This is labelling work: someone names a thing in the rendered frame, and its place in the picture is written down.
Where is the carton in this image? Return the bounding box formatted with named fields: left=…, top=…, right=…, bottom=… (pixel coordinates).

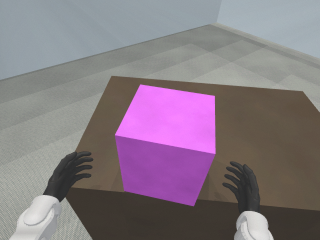
left=115, top=84, right=216, bottom=206

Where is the left robot forearm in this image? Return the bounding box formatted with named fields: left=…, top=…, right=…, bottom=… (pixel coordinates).
left=9, top=195, right=62, bottom=240

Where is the right robot forearm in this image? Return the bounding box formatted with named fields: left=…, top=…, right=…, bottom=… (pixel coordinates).
left=234, top=211, right=274, bottom=240

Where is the robot right hand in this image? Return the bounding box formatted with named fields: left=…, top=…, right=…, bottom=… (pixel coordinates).
left=222, top=161, right=261, bottom=214

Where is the pedestal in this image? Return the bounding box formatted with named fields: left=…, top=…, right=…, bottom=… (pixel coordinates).
left=65, top=76, right=320, bottom=240

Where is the robot left hand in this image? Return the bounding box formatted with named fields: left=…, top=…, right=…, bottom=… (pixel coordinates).
left=43, top=151, right=94, bottom=202

